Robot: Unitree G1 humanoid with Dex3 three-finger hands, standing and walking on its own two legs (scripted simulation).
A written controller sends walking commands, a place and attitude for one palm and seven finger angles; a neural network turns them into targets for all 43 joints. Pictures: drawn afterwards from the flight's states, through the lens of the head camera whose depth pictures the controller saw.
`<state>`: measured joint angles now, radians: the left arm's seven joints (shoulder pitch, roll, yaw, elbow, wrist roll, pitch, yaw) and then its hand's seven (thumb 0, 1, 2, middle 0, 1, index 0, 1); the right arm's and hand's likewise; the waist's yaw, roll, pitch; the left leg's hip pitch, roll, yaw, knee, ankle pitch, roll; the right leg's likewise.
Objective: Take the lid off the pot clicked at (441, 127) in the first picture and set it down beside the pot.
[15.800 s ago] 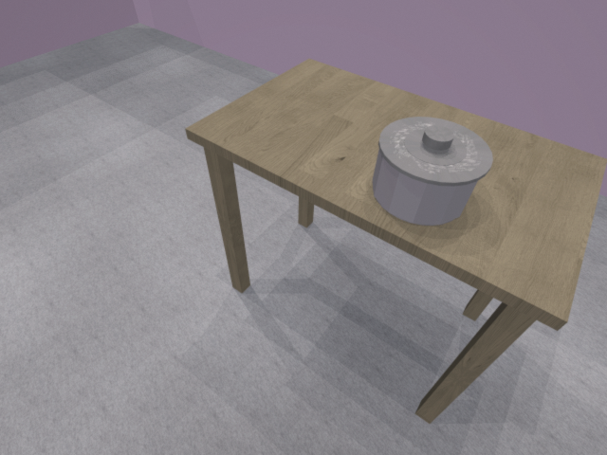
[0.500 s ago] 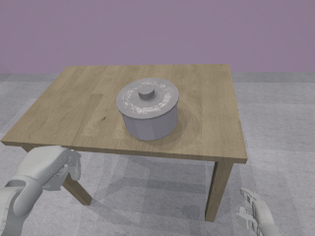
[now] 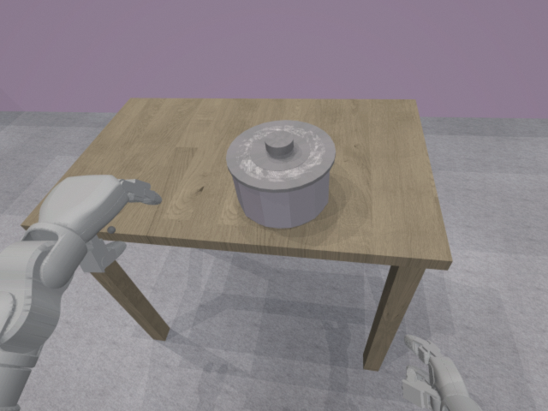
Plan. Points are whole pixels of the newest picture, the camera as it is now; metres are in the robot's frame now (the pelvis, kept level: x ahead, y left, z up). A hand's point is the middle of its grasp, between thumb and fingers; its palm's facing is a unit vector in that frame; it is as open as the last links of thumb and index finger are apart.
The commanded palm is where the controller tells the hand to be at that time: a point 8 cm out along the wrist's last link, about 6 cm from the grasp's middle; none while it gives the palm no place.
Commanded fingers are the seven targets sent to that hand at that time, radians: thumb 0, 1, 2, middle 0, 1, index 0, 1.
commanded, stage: reach forward and open the fingers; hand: left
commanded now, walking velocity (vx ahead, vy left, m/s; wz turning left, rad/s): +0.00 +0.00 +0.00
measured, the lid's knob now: (279, 142) +0.55 +0.06 +0.10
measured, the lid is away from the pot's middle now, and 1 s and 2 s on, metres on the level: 0.00 0.00 0.00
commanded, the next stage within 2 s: move the open hand above the knob in 0.14 s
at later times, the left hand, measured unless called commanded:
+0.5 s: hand (132, 199) +0.33 +0.23 +0.17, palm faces -0.05 +0.03 -1.00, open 9.8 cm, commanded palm +0.31 +0.22 +0.23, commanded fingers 0.00 -0.30 1.50 -0.86 -0.08 -0.86 -0.08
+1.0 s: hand (200, 179) +0.39 +0.16 +0.15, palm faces -0.22 -0.04 -0.98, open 9.9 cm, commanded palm +0.38 +0.16 +0.23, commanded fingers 0.00 -0.30 1.50 -0.86 -0.08 -0.86 -0.08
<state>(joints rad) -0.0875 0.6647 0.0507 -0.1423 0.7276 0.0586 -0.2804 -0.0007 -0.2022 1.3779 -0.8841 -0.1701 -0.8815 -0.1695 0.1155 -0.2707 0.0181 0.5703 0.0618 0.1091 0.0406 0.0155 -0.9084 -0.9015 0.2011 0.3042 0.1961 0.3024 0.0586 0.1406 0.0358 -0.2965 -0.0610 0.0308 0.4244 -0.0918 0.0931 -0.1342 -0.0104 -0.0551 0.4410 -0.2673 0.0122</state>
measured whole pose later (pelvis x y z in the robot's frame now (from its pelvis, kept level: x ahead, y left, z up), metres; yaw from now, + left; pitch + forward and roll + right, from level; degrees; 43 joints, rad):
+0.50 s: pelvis -0.01 +0.00 +0.00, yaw +2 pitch -3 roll -2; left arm -0.45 0.66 -0.14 0.04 0.81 0.07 -0.34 0.00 -0.30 1.49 -0.88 -0.09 -0.88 -0.09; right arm 0.10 -0.27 0.04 0.60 0.05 0.06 0.01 0.01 -0.91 -0.90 0.20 0.30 0.20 0.30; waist 0.06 0.11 0.05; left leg -0.33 -0.08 0.01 0.44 -0.08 0.10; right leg -0.18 -0.02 -0.05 0.51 -0.29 0.00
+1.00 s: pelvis +0.01 -0.02 +0.00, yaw +1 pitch +0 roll +0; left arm -0.60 0.53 -0.25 0.27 0.82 0.21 -0.41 0.00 -0.30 1.50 -0.87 -0.09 -0.87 -0.09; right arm 0.16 -0.30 0.02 0.61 0.08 0.13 0.05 0.02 -0.91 -0.90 0.20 0.30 0.20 0.30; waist 0.01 0.11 0.00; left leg -0.33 -0.07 0.01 0.46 -0.12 0.07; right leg -0.18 0.00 -0.05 0.51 -0.33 -0.02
